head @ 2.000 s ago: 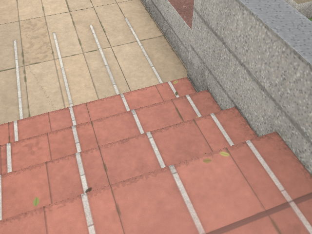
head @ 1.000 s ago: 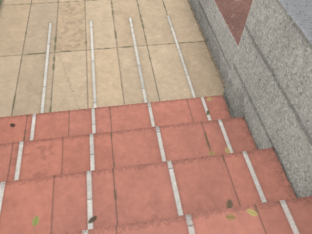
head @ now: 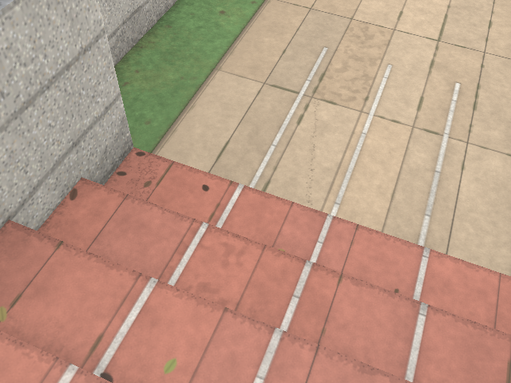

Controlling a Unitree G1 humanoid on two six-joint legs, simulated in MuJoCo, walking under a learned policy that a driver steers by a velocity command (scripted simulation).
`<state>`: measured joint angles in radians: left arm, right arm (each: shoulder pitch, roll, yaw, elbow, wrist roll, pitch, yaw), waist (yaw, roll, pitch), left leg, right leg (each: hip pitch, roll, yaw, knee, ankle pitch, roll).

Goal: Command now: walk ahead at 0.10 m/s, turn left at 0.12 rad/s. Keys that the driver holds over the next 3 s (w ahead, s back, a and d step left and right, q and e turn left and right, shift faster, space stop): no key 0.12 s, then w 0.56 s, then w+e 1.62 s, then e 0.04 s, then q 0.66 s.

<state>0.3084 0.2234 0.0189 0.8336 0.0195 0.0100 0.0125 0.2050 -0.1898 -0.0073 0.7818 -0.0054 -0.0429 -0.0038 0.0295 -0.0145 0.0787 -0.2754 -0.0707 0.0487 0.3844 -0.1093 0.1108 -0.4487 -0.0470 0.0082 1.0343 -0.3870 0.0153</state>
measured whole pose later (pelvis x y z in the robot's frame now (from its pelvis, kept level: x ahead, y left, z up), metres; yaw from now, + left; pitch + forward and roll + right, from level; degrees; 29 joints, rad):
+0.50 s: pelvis +0.08 -0.02 +0.01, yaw +0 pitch +0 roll +0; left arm 0.47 0.23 0.02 0.95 0.01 -0.04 0.01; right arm 0.20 -0.28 -0.05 0.85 -0.02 0.00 0.03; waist 0.03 0.04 0.00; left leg -0.53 0.00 -0.01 0.81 -0.17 0.04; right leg 0.02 0.05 -0.02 0.20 -0.22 -0.07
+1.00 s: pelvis +0.30 +0.04 -0.02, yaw -5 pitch -1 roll +1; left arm 0.22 0.28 0.08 0.85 0.03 0.02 -0.04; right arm 0.43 -0.25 -0.06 1.02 -0.02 -0.12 0.00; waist -0.02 -0.02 0.04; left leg -0.14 0.00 0.17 0.64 -0.47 0.04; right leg -0.63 -0.03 0.03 0.87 0.21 -0.09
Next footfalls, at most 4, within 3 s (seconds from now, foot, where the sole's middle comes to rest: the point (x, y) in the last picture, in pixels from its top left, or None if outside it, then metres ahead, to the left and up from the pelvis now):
0.28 right None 0.05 -0.10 -0.78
0.74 left None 0.27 0.13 -0.78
1.20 right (274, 380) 0.51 -0.04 -0.95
1.74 left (243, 274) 0.93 0.07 -1.11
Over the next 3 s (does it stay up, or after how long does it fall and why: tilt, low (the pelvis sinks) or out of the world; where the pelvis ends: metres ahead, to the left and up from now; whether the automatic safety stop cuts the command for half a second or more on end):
stays up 1.07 -0.25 -0.52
